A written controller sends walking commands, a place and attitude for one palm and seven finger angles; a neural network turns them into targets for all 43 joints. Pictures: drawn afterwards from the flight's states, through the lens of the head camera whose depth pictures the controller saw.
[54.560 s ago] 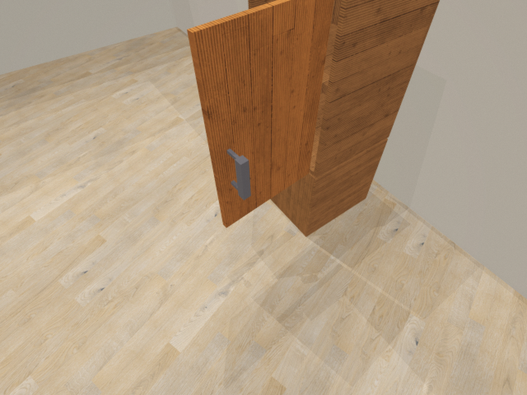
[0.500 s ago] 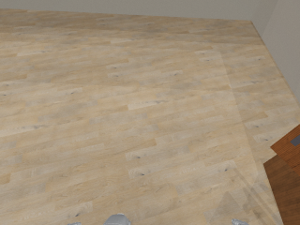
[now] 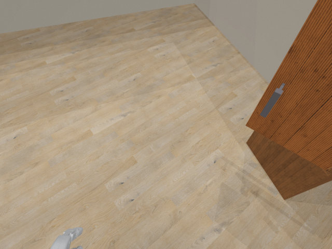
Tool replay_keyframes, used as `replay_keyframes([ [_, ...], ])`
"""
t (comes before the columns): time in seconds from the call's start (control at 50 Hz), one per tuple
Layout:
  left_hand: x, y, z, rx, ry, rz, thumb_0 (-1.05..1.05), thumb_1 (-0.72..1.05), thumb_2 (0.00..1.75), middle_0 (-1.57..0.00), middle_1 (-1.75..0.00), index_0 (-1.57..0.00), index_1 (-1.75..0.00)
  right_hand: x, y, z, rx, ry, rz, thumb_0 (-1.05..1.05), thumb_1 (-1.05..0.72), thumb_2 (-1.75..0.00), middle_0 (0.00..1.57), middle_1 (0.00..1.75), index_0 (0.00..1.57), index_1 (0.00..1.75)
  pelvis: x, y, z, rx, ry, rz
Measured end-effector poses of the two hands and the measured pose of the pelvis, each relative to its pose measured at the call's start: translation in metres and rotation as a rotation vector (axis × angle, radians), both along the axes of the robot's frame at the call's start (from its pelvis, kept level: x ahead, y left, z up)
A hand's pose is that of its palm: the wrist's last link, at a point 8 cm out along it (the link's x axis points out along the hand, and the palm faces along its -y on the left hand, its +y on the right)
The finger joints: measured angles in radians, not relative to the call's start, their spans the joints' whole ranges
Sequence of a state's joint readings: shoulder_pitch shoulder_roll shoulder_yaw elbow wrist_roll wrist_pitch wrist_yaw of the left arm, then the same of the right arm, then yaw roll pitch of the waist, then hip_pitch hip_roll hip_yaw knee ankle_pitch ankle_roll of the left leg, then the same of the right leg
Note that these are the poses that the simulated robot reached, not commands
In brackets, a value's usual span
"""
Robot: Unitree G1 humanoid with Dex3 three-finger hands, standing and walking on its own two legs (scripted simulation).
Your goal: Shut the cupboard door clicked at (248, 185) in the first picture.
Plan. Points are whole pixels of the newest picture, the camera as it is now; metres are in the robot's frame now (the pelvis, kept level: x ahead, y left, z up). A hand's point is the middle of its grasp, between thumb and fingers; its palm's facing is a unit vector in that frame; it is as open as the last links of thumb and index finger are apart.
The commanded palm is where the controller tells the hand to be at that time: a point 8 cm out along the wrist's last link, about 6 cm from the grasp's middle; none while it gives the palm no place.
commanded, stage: turn to face it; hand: left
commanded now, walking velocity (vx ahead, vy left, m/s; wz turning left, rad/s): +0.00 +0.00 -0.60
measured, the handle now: (273, 100) +0.63 -0.38 -0.10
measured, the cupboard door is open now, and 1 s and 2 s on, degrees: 32 32 32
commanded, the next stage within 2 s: take the last steps up to it in 1.04 s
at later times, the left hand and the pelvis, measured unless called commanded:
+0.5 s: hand (96, 235) +0.17 +0.21 -0.17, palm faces -0.25 -0.95 -0.20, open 7.4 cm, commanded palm none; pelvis +0.03 +0.02 +0.01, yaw -17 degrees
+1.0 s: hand (136, 222) +0.20 +0.09 -0.14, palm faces -0.51 -0.82 -0.25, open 7.4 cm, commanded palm none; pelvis +0.02 -0.02 +0.01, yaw -31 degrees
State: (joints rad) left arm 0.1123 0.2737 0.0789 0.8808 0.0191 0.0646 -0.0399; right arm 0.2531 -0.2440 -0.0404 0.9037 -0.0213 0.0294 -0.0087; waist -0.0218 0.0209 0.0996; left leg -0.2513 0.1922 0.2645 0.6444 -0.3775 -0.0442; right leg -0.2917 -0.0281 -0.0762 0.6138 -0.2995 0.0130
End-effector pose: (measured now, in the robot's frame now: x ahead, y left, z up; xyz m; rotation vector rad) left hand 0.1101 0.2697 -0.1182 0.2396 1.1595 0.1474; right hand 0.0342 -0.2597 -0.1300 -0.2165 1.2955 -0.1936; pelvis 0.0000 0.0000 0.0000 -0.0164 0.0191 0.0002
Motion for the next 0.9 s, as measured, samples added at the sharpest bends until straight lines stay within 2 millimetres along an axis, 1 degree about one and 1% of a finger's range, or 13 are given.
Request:
replay_keyframes([
  [0.04, 0.015, -0.013, 0.001, 0.015, -0.036, -0.038, 0.01, 0.91, 0.90, -0.20, -0.30, -0.20, -0.30, -0.010, -0.014, -0.010, -0.003, 0.026, -0.039, 0.00, -0.90, -0.90, 0.20, 0.30, 0.21, 0.30, 0.001, -0.006, -0.005, -0.003, -0.002, -0.022],
  [0.08, 0.022, -0.024, 0.005, 0.019, -0.045, -0.064, 0.01, 0.91, 0.90, -0.20, -0.30, -0.20, -0.30, -0.014, -0.023, -0.010, -0.015, 0.040, -0.071, 0.00, -0.91, -0.90, 0.20, 0.30, 0.20, 0.30, 0.001, -0.008, -0.003, -0.001, -0.006, -0.042],
  [0.14, 0.026, -0.037, 0.009, 0.013, -0.027, -0.093, 0.00, 0.90, 0.90, -0.20, -0.30, -0.20, -0.30, -0.009, -0.028, -0.002, -0.020, 0.013, -0.099, 0.01, -0.91, -0.90, 0.20, 0.30, 0.20, 0.30, 0.003, -0.010, 0.004, 0.009, -0.006, -0.077],
  [0.22, 0.030, -0.046, 0.007, -0.011, 0.003, -0.130, 0.00, 0.90, 0.90, -0.20, -0.30, -0.20, -0.30, 0.003, -0.027, 0.010, -0.022, -0.048, -0.119, 0.01, -0.91, -0.90, 0.20, 0.30, 0.20, 0.30, 0.007, -0.009, 0.010, 0.016, -0.001, -0.117],
  [0.3, 0.035, -0.044, -0.001, -0.038, 0.022, -0.155, 0.01, 0.90, 0.90, -0.21, -0.30, -0.20, -0.30, 0.016, -0.017, 0.019, -0.033, -0.095, -0.135, 0.00, -0.91, -0.90, 0.20, 0.30, 0.20, 0.30, 0.013, -0.001, 0.010, 0.012, 0.004, -0.161],
  [0.38, 0.044, -0.030, -0.018, -0.059, 0.047, -0.174, 0.01, 0.90, 0.90, -0.21, -0.30, -0.20, -0.30, 0.025, -0.003, 0.023, -0.062, -0.147, -0.157, 0.00, -0.91, -0.90, 0.20, 0.30, 0.20, 0.30, 0.021, 0.014, 0.002, -0.003, 0.011, -0.212],
  [0.42, 0.051, -0.023, -0.024, -0.062, 0.062, -0.185, 0.01, 0.90, 0.90, -0.21, -0.30, -0.20, -0.30, 0.022, 0.006, 0.026, -0.074, -0.156, -0.163, 0.00, -0.91, -0.90, 0.20, 0.30, 0.20, 0.30, 0.023, 0.019, 0.001, 0.000, 0.010, -0.242],
  [0.52, 0.068, -0.015, -0.016, -0.054, 0.088, -0.243, 0.01, 0.90, 0.90, -0.20, -0.30, -0.20, -0.30, 0.001, 0.022, 0.035, -0.072, -0.128, -0.213, 0.00, -0.91, -0.90, 0.20, 0.30, 0.20, 0.30, 0.026, 0.025, 0.011, -0.015, 0.006, -0.313],
  [0.62, 0.086, -0.022, -0.007, -0.035, 0.093, -0.307, 0.01, 0.91, 0.90, -0.20, -0.30, -0.20, -0.30, -0.031, 0.029, 0.032, -0.050, -0.086, -0.306, 0.00, -0.90, -0.90, 0.20, 0.30, 0.21, 0.30, 0.028, 0.023, 0.016, -0.021, 0.005, -0.381],
  [0.7, 0.104, -0.045, -0.002, -0.019, 0.079, -0.380, 0.01, 0.91, 0.90, -0.20, -0.30, -0.20, -0.30, -0.065, 0.027, 0.022, -0.022, -0.045, -0.390, 0.00, -0.90, -0.90, 0.20, 0.30, 0.21, 0.30, 0.025, 0.016, 0.014, -0.018, 0.003, -0.428],
  [0.8, 0.124, -0.090, 0.000, 0.004, 0.003, -0.478, 0.01, 0.91, 0.90, -0.20, -0.30, -0.20, -0.30, -0.111, 0.014, -0.006, 0.023, 0.007, -0.491, 0.00, -0.90, -0.90, 0.20, 0.30, 0.21, 0.30, 0.019, -0.006, -0.001, 0.015, -0.004, -0.476],
  [0.84, 0.125, -0.105, 0.004, 0.011, -0.020, -0.501, 0.01, 0.91, 0.90, -0.20, -0.30, -0.20, -0.30, -0.124, 0.008, -0.014, 0.030, 0.038, -0.523, 0.00, -0.90, -0.90, 0.20, 0.30, 0.20, 0.30, 0.016, -0.010, -0.003, 0.004, -0.007, -0.485],
  [0.9, 0.118, -0.119, 0.010, 0.013, -0.017, -0.519, 0.01, 0.90, 0.90, -0.20, -0.30, -0.20, -0.30, -0.130, 0.002, -0.011, 0.027, 0.052, -0.554, 0.00, -0.91, -0.90, 0.20, 0.30, 0.20, 0.30, 0.015, -0.014, 0.004, 0.012, -0.012, -0.509],
])
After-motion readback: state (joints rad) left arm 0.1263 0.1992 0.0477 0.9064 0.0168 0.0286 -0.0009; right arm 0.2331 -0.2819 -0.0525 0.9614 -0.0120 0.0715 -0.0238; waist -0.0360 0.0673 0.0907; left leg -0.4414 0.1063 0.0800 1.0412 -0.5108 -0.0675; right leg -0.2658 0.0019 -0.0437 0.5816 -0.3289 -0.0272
